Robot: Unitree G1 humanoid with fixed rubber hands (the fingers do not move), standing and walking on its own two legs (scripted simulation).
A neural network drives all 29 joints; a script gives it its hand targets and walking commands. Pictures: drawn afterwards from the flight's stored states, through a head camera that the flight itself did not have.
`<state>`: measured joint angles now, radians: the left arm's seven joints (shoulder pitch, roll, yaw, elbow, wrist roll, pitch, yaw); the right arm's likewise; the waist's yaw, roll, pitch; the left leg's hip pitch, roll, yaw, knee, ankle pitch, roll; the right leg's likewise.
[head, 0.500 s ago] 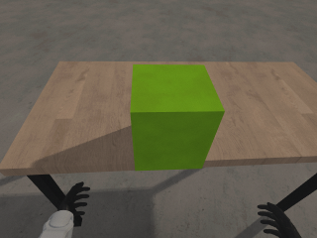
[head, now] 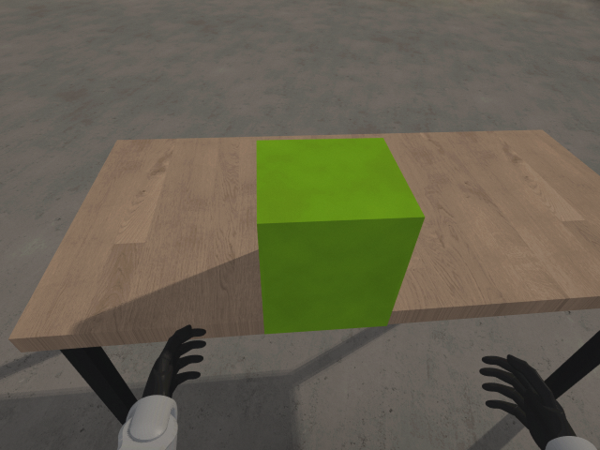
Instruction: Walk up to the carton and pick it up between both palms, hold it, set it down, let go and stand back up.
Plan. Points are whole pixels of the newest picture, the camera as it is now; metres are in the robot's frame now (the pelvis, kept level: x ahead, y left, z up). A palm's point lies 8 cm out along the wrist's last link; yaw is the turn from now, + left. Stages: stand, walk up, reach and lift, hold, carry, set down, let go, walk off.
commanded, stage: reach and lift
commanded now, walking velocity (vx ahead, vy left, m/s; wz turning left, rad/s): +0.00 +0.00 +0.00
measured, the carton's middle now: (323, 236) +0.44 -0.01 +0.06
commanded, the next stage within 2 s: none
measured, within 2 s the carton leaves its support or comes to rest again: neither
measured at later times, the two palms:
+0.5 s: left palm (190, 349) +0.24 +0.16 +0.05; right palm (544, 373) +0.20 -0.26 +0.07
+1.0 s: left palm (186, 301) +0.28 +0.17 +0.09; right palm (521, 295) +0.28 -0.26 +0.11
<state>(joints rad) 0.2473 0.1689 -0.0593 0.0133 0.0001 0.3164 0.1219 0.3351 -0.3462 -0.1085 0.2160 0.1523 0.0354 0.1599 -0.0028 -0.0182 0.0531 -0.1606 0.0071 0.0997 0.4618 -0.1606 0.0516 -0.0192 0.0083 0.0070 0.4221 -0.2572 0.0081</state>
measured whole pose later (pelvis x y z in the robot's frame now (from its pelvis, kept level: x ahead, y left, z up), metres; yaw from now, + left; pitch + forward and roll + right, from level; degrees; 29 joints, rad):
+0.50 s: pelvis +0.02 -0.01 +0.00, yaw +0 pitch -7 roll -1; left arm 0.25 0.12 -0.10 -0.19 0.00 0.31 0.18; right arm 0.35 -0.35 -0.11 -0.04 0.28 0.06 0.13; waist 0.00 -0.04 0.05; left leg -0.16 0.01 0.10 0.44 -0.17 0.05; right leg -0.02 0.01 0.01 0.40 -0.27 0.01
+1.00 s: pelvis +0.04 -0.03 +0.00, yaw -1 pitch -4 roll +1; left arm 0.16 0.14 0.06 -0.33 -0.03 0.46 0.13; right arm 0.11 -0.34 -0.03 -0.17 0.32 0.25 -0.04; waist 0.00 -0.04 0.05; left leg -0.16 0.02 0.10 0.39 -0.17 0.01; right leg -0.05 0.03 0.01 0.40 -0.29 -0.02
